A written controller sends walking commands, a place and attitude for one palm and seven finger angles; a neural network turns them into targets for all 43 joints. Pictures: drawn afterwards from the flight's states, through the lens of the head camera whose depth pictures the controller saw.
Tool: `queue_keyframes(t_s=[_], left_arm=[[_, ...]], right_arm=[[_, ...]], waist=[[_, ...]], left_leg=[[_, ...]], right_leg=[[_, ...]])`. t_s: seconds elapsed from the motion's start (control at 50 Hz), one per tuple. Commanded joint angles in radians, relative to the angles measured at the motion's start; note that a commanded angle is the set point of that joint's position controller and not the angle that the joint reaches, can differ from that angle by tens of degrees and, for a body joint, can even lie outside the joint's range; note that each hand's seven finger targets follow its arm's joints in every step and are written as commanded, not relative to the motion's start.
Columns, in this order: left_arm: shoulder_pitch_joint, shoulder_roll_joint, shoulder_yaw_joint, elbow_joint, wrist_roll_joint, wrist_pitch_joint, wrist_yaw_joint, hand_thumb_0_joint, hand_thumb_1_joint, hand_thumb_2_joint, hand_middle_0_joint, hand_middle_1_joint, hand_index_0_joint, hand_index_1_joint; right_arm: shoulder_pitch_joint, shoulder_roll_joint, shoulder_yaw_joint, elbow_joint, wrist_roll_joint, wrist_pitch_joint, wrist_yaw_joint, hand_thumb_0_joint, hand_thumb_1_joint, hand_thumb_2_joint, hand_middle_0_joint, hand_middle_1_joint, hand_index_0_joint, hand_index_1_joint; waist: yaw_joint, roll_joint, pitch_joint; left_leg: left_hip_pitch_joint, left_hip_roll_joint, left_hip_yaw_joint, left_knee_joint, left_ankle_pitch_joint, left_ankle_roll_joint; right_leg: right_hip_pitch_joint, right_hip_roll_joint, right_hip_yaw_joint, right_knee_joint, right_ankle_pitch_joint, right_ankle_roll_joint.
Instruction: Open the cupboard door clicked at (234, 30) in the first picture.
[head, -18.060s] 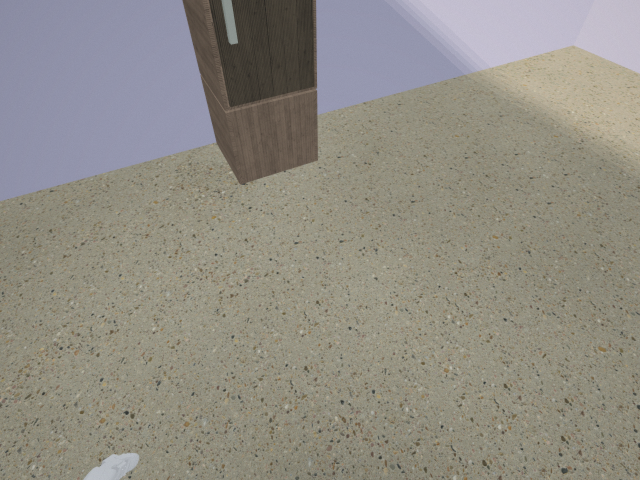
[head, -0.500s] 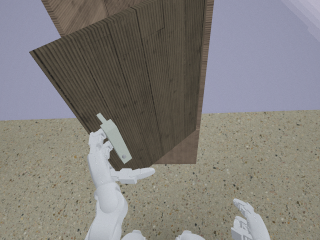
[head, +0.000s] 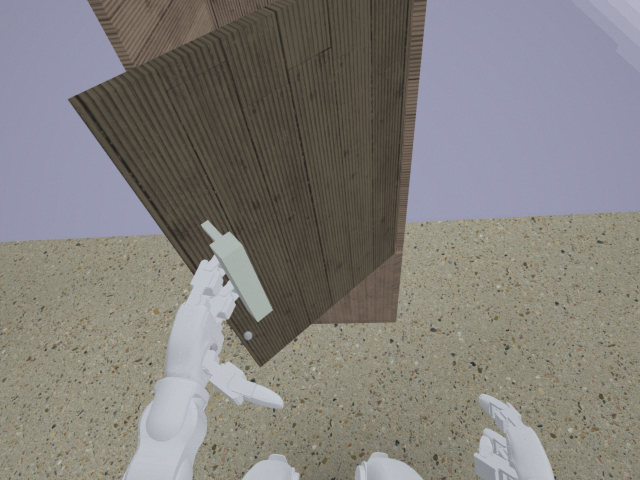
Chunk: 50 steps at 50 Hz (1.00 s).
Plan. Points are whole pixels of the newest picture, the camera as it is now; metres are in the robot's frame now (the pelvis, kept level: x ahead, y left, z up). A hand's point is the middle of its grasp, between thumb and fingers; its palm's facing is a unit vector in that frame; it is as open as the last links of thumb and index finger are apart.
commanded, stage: slide the hand sideways off the handle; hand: left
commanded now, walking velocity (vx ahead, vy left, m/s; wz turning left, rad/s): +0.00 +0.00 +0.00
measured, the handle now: (236, 271) +0.36 +0.11 +0.06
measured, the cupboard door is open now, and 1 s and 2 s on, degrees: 43 41 41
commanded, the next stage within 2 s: draw the hand back to the body in 0.96 s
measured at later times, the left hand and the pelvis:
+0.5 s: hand (207, 353) +0.26 +0.13 +0.06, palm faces -0.11 -0.99 +0.01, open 16.0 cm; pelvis +0.00 +0.06 +0.00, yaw -3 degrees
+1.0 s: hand (143, 376) +0.24 +0.20 +0.06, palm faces -0.09 -0.99 +0.05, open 16.3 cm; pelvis +0.03 +0.15 -0.01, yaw -5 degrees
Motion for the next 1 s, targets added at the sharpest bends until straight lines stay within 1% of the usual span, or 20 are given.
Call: queue_keyframes(t_s=[0.0, 0.04, 0.12, 0.18, 0.22, 0.24, 0.28, 0.32, 0.36, 0.42, 0.44, 0.46, 0.52, 0.58, 0.64, 0.68, 0.74, 0.86, 0.92, 0.98], left_arm=[[-0.159, 0.009, 0.074, -0.208, -0.072, -0.066, -0.016, 0.0, -0.5, 0.3, -0.15, -0.3, -0.15, -0.3], [-0.127, 0.034, 0.096, -0.204, -0.039, -0.07, 0.025, 0.0, -0.5, 0.3, -0.15, -0.3, -0.15, -0.3], [-0.118, 0.065, 0.1, -0.202, 0.017, -0.088, 0.047, 0.0, -0.5, 0.3, -0.15, -0.3, -0.15, -0.3], [-0.101, 0.045, 0.085, -0.223, 0.016, -0.098, 0.038, 0.0, -0.5, 0.3, -0.15, -0.3, -0.15, -0.3], [-0.072, 0.058, 0.108, -0.228, 0.001, -0.094, 0.036, 0.0, -0.5, 0.3, -0.15, -0.3, -0.15, -0.3], [-0.078, 0.033, 0.084, -0.231, -0.001, -0.093, 0.036, 0.0, -0.5, 0.3, -0.15, -0.3, -0.15, -0.3], [-0.068, 0.015, 0.065, -0.231, -0.001, -0.082, 0.04, 0.0, -0.5, 0.3, -0.15, -0.3, -0.15, -0.3], [-0.057, 0.049, 0.098, -0.234, -0.003, -0.07, 0.052, 0.0, -0.5, 0.3, -0.15, -0.3, -0.15, -0.3], [-0.032, 0.057, 0.105, -0.263, 0.006, -0.065, 0.062, 0.0, -0.5, 0.3, -0.15, -0.3, -0.15, -0.3], [0.084, 0.038, 0.087, -0.305, 0.02, -0.058, 0.078, 0.0, -0.5, 0.3, -0.15, -0.3, -0.15, -0.3], [0.101, 0.012, 0.054, -0.316, 0.026, -0.058, 0.081, 0.0, -0.5, 0.3, -0.15, -0.3, -0.15, -0.3], [0.114, 0.008, 0.046, -0.332, 0.028, -0.06, 0.088, 0.0, -0.5, 0.3, -0.15, -0.3, -0.15, -0.3], [0.16, -0.02, 0.003, -0.376, 0.05, -0.07, 0.102, 0.0, -0.5, 0.3, -0.15, -0.3, -0.15, -0.3], [0.205, -0.019, -0.021, -0.431, 0.073, -0.089, 0.116, 0.0, -0.5, 0.3, -0.15, -0.3, -0.15, -0.3], [0.222, -0.041, -0.075, -0.501, 0.099, -0.104, 0.124, 0.0, -0.5, 0.3, -0.15, -0.3, -0.15, -0.3], [0.257, -0.058, -0.118, -0.56, 0.112, -0.111, 0.119, 0.0, -0.5, 0.3, -0.15, -0.3, -0.15, -0.3], [0.34, -0.084, -0.177, -0.606, 0.119, -0.097, 0.108, 0.0, -0.5, 0.3, -0.15, -0.3, -0.15, -0.3], [0.449, -0.069, -0.193, -0.631, 0.16, -0.032, 0.121, 0.0, -0.5, 0.3, -0.15, -0.3, -0.15, -0.3], [0.439, -0.077, -0.203, -0.649, 0.181, -0.012, 0.143, 0.0, -0.5, 0.3, -0.15, -0.3, -0.15, -0.3], [0.393, -0.124, -0.262, -0.706, 0.193, -0.019, 0.164, 0.0, -0.5, 0.3, -0.15, -0.3, -0.15, -0.3]], right_arm=[[-0.085, -0.074, -0.03, -0.161, 0.011, -0.065, -0.004, 0.0, -0.9, -0.9, 0.2, 0.3, 0.2, 0.3], [-0.089, -0.074, -0.037, -0.167, 0.003, -0.063, 0.004, 0.0, -0.9, -0.9, 0.2, 0.3, 0.2, 0.3], [-0.068, -0.077, -0.045, -0.176, -0.001, -0.054, 0.016, 0.0, -0.9, -0.9, 0.2, 0.3, 0.2, 0.3], [-0.065, -0.068, -0.042, -0.189, 0.003, -0.051, 0.016, 0.0, -0.9, -0.9, 0.2, 0.3, 0.2, 0.3], [-0.073, -0.07, -0.044, -0.2, 0.008, -0.051, 0.011, 0.0, -0.9, -0.9, 0.2, 0.3, 0.2, 0.3], [-0.084, -0.068, -0.041, -0.204, 0.008, -0.053, 0.009, 0.0, -0.9, -0.9, 0.2, 0.3, 0.2, 0.3], [-0.077, -0.068, -0.041, -0.211, 0.009, -0.058, 0.006, 0.0, -0.9, -0.9, 0.2, 0.3, 0.2, 0.3], [-0.077, -0.07, -0.041, -0.216, 0.011, -0.058, 0.002, 0.0, -0.9, -0.9, 0.2, 0.3, 0.2, 0.3], [-0.074, -0.061, -0.039, -0.22, 0.011, -0.059, 0.0, 0.0, -0.9, -0.9, 0.2, 0.3, 0.2, 0.3], [-0.056, -0.059, -0.036, -0.241, 0.011, -0.064, 0.003, 0.0, -0.9, -0.9, 0.2, 0.3, 0.2, 0.3], [-0.053, -0.056, -0.031, -0.249, 0.012, -0.066, 0.005, 0.0, -0.9, -0.9, 0.2, 0.3, 0.2, 0.3], [-0.046, -0.056, -0.031, -0.256, 0.01, -0.069, 0.005, 0.0, -0.9, -0.9, 0.2, 0.3, 0.2, 0.3], [-0.034, -0.062, -0.033, -0.273, 0.003, -0.08, 0.008, 0.0, -0.9, -0.9, 0.2, 0.3, 0.2, 0.3], [-0.018, -0.065, -0.033, -0.289, -0.005, -0.087, 0.011, 0.0, -0.9, -0.9, 0.2, 0.3, 0.2, 0.3], [-0.006, -0.067, -0.034, -0.301, -0.011, -0.093, 0.014, 0.0, -0.9, -0.9, 0.2, 0.3, 0.2, 0.3], [0.007, -0.068, -0.035, -0.311, -0.011, -0.095, 0.016, 0.0, -0.9, -0.9, 0.2, 0.3, 0.2, 0.3], [0.023, -0.071, -0.035, -0.331, -0.006, -0.094, 0.019, 0.0, -0.9, -0.9, 0.2, 0.3, 0.2, 0.3], [0.044, -0.074, -0.035, -0.366, -0.005, -0.061, 0.023, 0.0, -0.9, -0.9, 0.2, 0.3, 0.2, 0.3], [0.039, -0.076, -0.034, -0.382, -0.006, -0.046, 0.027, 0.0, -0.9, -0.9, 0.2, 0.3, 0.2, 0.3], [0.038, -0.073, -0.035, -0.391, -0.007, -0.046, 0.034, 0.0, -0.9, -0.9, 0.2, 0.3, 0.2, 0.3]], waist=[[0.002, -0.214, -0.247], [0.02, -0.215, -0.221], [0.015, -0.215, -0.211], [0.018, -0.167, -0.227], [0.025, -0.192, -0.232], [0.018, -0.208, -0.219], [0.016, -0.22, -0.202], [0.025, -0.227, -0.207], [0.039, -0.168, -0.214], [0.049, -0.149, -0.215], [0.041, -0.127, -0.189], [0.035, -0.152, -0.182], [0.028, -0.146, -0.178], [0.029, -0.108, -0.201], [0.018, -0.071, -0.237], [0.011, -0.042, -0.273], [0.01, -0.022, -0.269], [0.021, -0.025, -0.239], [0.026, -0.023, -0.218], [0.018, 0.007, -0.248]], left_leg=[[-0.184, 0.006, 0.008, 0.032, -0.014, -0.006], [-0.204, 0.006, 0.012, 0.046, -0.028, -0.007], [-0.213, 0.002, 0.026, 0.052, -0.021, 0.006], [-0.178, -0.003, 0.04, 0.033, -0.011, 0.01], [-0.179, -0.001, 0.034, 0.04, -0.022, 0.008], [-0.182, -0.001, 0.033, 0.044, -0.031, 0.008], [-0.165, -0.001, 0.034, 0.034, -0.03, 0.011], [-0.16, -0.003, 0.034, 0.026, -0.029, 0.014], [-0.137, -0.007, 0.045, 0.011, -0.024, 0.017], [-0.084, -0.01, 0.051, -0.019, 0.015, 0.026], [-0.07, -0.01, 0.056, -0.032, 0.017, 0.028], [-0.064, -0.009, 0.056, -0.031, 0.016, 0.03], [-0.029, -0.005, 0.047, -0.042, 0.055, 0.037], [0.014, 0.0, 0.04, -0.049, 0.091, 0.043], [0.057, 0.006, 0.027, -0.042, 0.148, 0.044], [0.094, 0.012, 0.015, -0.04, 0.194, 0.038], [0.132, 0.027, -0.013, -0.049, 0.262, 0.025], [0.151, 0.054, -0.064, -0.062, 0.368, -0.02], [0.153, 0.067, -0.098, -0.077, 0.357, -0.042], [0.188, 0.081, -0.139, -0.08, 0.326, -0.058]], right_leg=[[0.46, -0.259, 0.52, -0.357, 0.367, 0.234], [0.425, -0.257, 0.521, -0.35, 0.294, 0.217], [0.384, -0.234, 0.511, -0.336, 0.236, 0.208], [0.365, -0.215, 0.486, -0.34, 0.19, 0.193], [0.366, -0.217, 0.506, -0.359, 0.134, 0.2], [0.361, -0.222, 0.519, -0.369, 0.128, 0.211], [0.343, -0.213, 0.499, -0.381, 0.096, 0.206], [0.336, -0.204, 0.484, -0.382, 0.069, 0.2], [0.323, -0.189, 0.46, -0.372, 0.054, 0.182], [0.296, -0.15, 0.383, -0.342, 0.091, 0.162], [0.265, -0.136, 0.351, -0.332, 0.084, 0.152], [0.249, -0.13, 0.338, -0.327, 0.08, 0.154], [0.207, -0.095, 0.263, -0.273, 0.135, 0.131], [0.146, -0.059, 0.178, -0.196, 0.186, 0.107], [0.1, -0.04, 0.131, -0.138, 0.243, 0.094], [0.079, -0.035, 0.107, -0.107, 0.263, 0.088], [0.046, -0.029, 0.086, -0.087, 0.258, 0.085], [-0.017, -0.026, 0.06, -0.044, 0.211, 0.087], [-0.045, -0.025, 0.058, -0.026, 0.176, 0.087], [-0.093, -0.031, 0.062, 0.005, 0.14, 0.094]])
